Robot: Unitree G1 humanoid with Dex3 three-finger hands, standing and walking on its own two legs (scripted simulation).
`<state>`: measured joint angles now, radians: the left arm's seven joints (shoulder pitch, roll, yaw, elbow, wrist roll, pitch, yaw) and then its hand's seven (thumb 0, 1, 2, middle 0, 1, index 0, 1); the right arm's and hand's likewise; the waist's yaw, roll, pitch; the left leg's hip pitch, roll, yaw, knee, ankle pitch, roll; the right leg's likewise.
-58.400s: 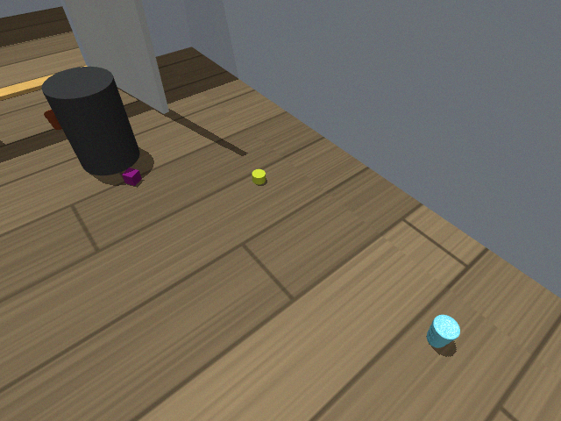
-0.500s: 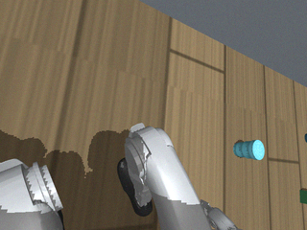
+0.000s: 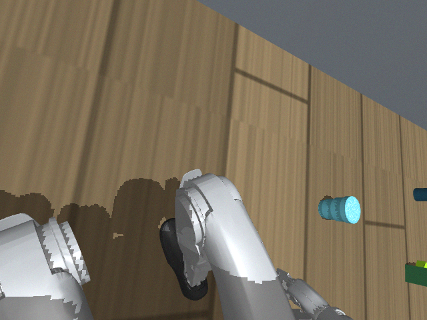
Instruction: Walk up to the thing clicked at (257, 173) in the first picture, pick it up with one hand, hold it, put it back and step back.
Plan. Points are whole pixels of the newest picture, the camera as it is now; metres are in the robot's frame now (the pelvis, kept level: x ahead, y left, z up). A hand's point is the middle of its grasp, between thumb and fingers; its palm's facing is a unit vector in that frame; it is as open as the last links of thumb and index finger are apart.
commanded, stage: rest palm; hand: left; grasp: from above
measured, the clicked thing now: out of the picture +0.45 +0.38 -0.28
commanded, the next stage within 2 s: close in 0.76 s
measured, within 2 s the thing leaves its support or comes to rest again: neither
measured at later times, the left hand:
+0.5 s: hand out of the picture +0.44 +0.37 -0.25, palm faces -0.39 -0.19 -0.90, open 13.9 cm
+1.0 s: hand out of the picture +0.44 +0.36 -0.25, palm faces -0.39 -0.19 -0.90, open 13.6 cm
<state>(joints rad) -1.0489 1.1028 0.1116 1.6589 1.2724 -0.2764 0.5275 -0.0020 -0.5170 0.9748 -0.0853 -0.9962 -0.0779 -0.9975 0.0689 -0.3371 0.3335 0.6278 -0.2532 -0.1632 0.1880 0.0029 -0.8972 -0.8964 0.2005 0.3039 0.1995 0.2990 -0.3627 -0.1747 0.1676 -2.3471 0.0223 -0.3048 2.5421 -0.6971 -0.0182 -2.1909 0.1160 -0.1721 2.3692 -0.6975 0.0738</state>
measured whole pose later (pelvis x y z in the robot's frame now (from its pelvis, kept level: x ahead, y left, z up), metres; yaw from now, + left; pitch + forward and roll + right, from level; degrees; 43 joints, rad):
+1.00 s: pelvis +0.00 +0.00 +0.00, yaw -1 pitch +25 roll -16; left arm -1.06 1.13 0.10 1.70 1.27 -0.28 0.59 0.00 -0.41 0.91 -0.11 -1.04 -0.12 -1.02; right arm 0.05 -0.35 0.38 0.62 -0.27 -0.20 0.19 0.00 -0.89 -0.90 0.20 0.30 0.20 0.30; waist -0.37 -0.20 0.20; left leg -2.34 0.03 -0.32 2.55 -0.69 -0.01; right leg -2.18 0.12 -0.18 2.36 -0.68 0.08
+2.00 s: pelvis +0.00 +0.00 +0.00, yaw -1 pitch +26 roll -16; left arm -1.06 1.14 0.11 1.70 1.25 -0.26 0.57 0.00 0.09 0.60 -0.46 -0.82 -0.51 -0.76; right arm 0.07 -0.35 0.39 0.61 -0.27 -0.20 0.19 0.00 -0.89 -0.89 0.20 0.30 0.20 0.30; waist -0.38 -0.20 0.21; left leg -2.34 0.04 -0.32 2.55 -0.70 -0.01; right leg -2.19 0.12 -0.19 2.36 -0.68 0.08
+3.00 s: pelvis +0.00 +0.00 +0.00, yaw +0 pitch +28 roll -15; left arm -0.99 1.04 0.12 1.49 1.20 -0.19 0.43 -0.09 0.30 0.33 -0.59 -0.55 -1.01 -0.62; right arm 0.11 -0.34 0.29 0.63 -0.23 -0.16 0.20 0.00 -0.90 -0.89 0.20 0.30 0.20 0.30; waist -0.33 -0.11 0.11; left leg -2.36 0.03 -0.29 2.52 -0.69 -0.01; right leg -2.21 0.10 -0.17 2.36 -0.68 0.07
